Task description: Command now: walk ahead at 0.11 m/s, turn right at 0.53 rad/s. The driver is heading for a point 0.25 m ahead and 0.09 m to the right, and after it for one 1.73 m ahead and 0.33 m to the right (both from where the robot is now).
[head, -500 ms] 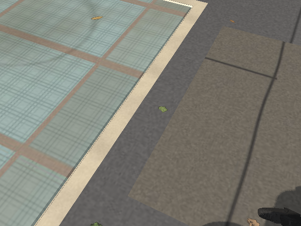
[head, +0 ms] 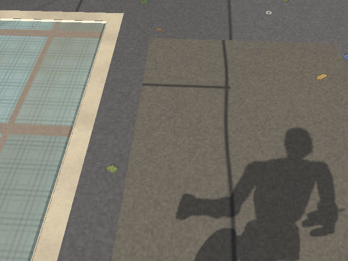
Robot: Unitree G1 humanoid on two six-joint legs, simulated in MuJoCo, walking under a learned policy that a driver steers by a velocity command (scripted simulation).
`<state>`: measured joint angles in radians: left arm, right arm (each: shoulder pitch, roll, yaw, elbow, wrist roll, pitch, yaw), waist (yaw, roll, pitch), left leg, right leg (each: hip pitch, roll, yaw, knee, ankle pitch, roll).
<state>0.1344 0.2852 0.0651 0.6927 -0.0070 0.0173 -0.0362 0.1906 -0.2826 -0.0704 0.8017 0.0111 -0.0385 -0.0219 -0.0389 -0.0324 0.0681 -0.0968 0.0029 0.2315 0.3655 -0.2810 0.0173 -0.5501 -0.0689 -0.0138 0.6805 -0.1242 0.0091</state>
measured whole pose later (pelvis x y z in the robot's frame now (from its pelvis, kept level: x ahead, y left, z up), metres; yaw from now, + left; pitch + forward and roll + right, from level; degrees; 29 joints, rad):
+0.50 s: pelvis +0.07 +0.02 -0.01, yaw -18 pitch +2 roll +0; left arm 0.16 0.32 0.09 0.61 -0.01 0.06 0.03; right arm 0.13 -0.29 -0.07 0.77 0.00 -0.01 -0.01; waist 0.01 -0.03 0.03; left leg -0.31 -0.03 -0.07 0.53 -0.24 -0.02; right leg -0.42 0.12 0.20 0.55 -0.19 -0.02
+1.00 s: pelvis +0.06 +0.00 +0.00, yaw -23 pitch -1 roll +0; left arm 0.19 0.23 0.03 0.70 0.02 0.03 0.01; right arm 0.19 -0.27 -0.03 0.83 -0.02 -0.01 -0.01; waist -0.03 0.02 0.03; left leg -0.22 0.04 0.00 0.48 -0.25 -0.05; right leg -0.19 0.02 0.06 0.50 -0.30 0.00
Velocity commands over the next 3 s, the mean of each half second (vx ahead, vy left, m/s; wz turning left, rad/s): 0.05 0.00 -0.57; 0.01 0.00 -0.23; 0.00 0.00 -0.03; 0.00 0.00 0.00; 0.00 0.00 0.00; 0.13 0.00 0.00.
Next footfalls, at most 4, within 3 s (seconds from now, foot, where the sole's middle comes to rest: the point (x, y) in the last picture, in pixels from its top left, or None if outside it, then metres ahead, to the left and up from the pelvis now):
0.06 right None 0.15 -0.11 -0.78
0.48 left None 0.16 0.12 -0.78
0.84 right None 0.03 -0.12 -0.78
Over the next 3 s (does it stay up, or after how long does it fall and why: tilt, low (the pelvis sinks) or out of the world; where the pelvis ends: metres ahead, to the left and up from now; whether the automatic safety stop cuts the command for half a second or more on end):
stays up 0.12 0.01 -0.01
